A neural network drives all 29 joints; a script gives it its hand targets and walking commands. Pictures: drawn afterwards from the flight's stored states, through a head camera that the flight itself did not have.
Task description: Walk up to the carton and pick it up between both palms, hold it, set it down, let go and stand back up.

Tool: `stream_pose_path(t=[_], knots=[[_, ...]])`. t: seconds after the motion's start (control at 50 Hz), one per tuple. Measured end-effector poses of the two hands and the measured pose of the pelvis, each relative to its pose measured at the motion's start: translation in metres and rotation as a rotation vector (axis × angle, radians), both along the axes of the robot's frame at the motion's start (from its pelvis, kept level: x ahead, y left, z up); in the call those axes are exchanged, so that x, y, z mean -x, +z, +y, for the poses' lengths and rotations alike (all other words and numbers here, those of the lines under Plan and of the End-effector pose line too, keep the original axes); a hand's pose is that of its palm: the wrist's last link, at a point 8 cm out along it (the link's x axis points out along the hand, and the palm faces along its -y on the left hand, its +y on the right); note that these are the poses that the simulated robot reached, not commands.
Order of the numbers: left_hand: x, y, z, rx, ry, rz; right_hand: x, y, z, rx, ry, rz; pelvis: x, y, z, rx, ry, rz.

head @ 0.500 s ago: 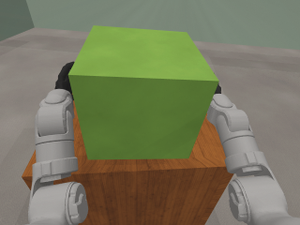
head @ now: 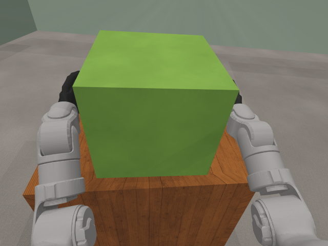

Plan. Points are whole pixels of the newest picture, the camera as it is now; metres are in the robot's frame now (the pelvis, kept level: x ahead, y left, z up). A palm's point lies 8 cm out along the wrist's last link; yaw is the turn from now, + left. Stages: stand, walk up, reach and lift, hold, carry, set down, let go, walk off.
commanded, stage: hold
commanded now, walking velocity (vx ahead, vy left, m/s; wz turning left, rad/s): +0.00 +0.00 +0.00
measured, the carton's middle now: (153, 102) +0.42 +0.01 +0.20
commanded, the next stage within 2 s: none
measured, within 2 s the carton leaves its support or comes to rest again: neither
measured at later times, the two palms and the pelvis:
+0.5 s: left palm (70, 104) +0.35 +0.19 +0.24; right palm (233, 106) +0.36 -0.18 +0.23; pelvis +0.00 +0.00 +0.00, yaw +0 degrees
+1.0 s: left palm (70, 106) +0.35 +0.19 +0.23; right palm (233, 107) +0.36 -0.18 +0.23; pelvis +0.00 +0.00 +0.00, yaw +0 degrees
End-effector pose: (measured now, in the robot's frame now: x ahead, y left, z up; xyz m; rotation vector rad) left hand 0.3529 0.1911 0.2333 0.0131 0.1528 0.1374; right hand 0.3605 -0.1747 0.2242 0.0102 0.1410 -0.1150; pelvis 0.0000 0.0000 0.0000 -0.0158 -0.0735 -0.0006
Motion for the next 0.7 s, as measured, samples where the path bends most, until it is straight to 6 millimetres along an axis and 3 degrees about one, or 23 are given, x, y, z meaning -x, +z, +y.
stream_pose_path(t=[0.7], knots=[[-0.0026, 0.0028, -0.0018, -0.002, -0.006, 0.001, -0.0010, 0.0040, -0.0018, 0.001, -0.004, 0.000, 0.0015, 0.0001, -0.0019, -0.001, 0.001, 0.006]])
